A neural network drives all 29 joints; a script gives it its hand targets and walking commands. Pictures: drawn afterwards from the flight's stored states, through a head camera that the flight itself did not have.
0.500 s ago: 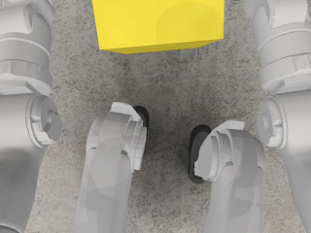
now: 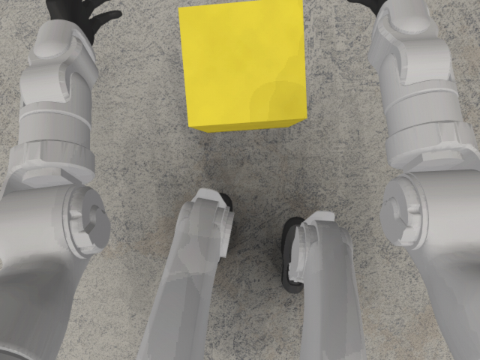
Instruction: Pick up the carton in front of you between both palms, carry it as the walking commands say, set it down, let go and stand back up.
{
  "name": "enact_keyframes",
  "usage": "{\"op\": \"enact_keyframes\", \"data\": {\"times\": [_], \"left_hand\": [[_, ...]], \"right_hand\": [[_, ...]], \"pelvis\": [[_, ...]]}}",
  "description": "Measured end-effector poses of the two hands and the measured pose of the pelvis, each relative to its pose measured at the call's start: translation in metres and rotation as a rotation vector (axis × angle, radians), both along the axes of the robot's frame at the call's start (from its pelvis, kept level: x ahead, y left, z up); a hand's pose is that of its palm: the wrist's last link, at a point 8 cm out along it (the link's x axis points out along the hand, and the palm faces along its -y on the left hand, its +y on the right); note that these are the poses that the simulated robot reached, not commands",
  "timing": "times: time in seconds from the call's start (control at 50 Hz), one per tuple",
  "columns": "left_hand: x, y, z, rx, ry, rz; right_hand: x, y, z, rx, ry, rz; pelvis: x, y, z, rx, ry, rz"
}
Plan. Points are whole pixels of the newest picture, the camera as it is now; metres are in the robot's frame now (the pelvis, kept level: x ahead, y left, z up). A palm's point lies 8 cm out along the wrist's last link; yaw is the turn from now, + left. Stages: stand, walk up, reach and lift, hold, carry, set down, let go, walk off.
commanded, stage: set down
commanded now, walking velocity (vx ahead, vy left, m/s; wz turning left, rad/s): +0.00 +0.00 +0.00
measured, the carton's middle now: (244, 80) +0.53 +0.10 -0.37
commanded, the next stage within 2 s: let go in 0.38 s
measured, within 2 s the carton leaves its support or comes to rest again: neither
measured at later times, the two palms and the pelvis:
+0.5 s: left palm out of the picture +0.49 +0.30 +0.05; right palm out of the picture +0.57 -0.09 +0.04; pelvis +0.02 +0.01 +0.14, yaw +1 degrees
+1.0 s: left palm out of the picture +0.34 +0.29 +0.15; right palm out of the picture +0.41 -0.14 +0.14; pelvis +0.08 +0.02 +0.24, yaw +2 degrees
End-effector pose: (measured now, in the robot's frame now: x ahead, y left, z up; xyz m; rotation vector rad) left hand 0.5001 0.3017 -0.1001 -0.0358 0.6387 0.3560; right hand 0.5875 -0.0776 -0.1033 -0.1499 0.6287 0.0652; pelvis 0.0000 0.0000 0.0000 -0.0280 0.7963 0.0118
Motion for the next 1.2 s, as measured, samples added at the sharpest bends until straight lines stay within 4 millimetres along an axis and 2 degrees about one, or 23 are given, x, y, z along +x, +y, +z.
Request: {"op": "enact_keyframes", "data": {"times": [0.14,0.26,0.4,0.5,0.56,0.64,0.72,0.92,1.04,1.2], "left_hand": [[-0.004,0.012,0.05,-0.002,-0.003,0.01],[-0.004,0.01,0.091,-0.013,-0.008,-0.009],[-0.003,0.003,0.127,-0.01,-0.01,-0.029],[-0.008,0.002,0.146,0.009,0.004,-0.05],[-0.02,0.0,0.153,0.024,0.037,-0.094],[-0.047,-0.005,0.163,0.044,0.102,-0.17],[-0.074,-0.005,0.183,0.066,0.143,-0.234],[-0.134,-0.002,0.236,0.078,0.165,-0.248],[-0.174,-0.018,0.262,0.07,0.172,-0.242],[-0.221,-0.049,0.297,0.068,0.179,-0.243]], "right_hand": [[0.002,0.008,0.049,-0.003,0.002,0.027],[0.0,0.004,0.089,-0.008,0.02,0.014],[-0.006,-0.004,0.125,-0.003,0.013,0.002],[-0.013,-0.008,0.143,-0.018,0.018,-0.004],[-0.031,-0.016,0.151,-0.054,0.033,-0.023],[-0.068,-0.03,0.164,-0.097,0.067,-0.061],[-0.104,-0.041,0.183,-0.107,0.091,-0.091],[-0.152,-0.053,0.232,-0.09,0.091,-0.066],[-0.189,-0.073,0.253,-0.085,0.111,-0.052],[-0.244,-0.114,0.281,-0.082,0.134,-0.05]], "pelvis": [[0.01,-0.001,0.042,0.003,0.017,0.005],[0.017,0.0,0.079,-0.002,0.014,0.015],[0.021,0.003,0.116,-0.004,0.003,0.014],[0.025,0.005,0.14,-0.001,-0.008,0.01],[0.03,0.007,0.155,-0.002,-0.026,0.011],[0.039,0.012,0.178,-0.005,-0.072,0.01],[0.049,0.017,0.199,-0.005,-0.139,0.01],[0.075,0.025,0.232,0.009,-0.303,0.024],[0.089,0.021,0.249,0.022,-0.407,0.034],[0.105,0.006,0.269,0.043,-0.579,0.033]]}}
